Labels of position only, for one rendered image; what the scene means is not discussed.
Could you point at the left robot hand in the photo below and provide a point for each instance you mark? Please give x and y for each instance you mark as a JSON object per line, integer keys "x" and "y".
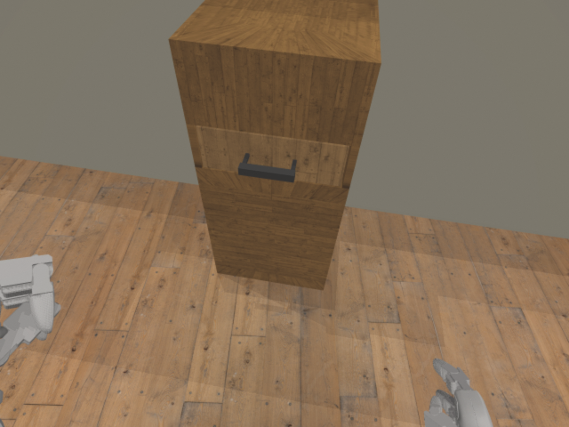
{"x": 25, "y": 283}

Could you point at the drawer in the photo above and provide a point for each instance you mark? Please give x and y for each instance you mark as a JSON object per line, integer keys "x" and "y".
{"x": 318, "y": 162}

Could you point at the cabinet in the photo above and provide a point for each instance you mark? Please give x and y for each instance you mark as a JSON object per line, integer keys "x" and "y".
{"x": 302, "y": 69}

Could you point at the handle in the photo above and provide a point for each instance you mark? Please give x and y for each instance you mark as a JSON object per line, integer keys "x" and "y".
{"x": 266, "y": 172}

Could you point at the right robot hand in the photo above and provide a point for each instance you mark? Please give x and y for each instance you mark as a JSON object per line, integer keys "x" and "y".
{"x": 466, "y": 409}

